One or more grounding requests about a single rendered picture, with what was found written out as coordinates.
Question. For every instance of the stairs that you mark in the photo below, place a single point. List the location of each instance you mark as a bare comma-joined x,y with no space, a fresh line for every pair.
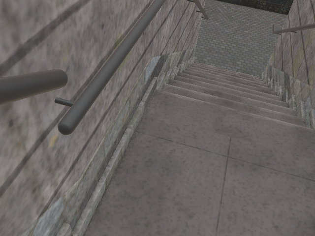
232,89

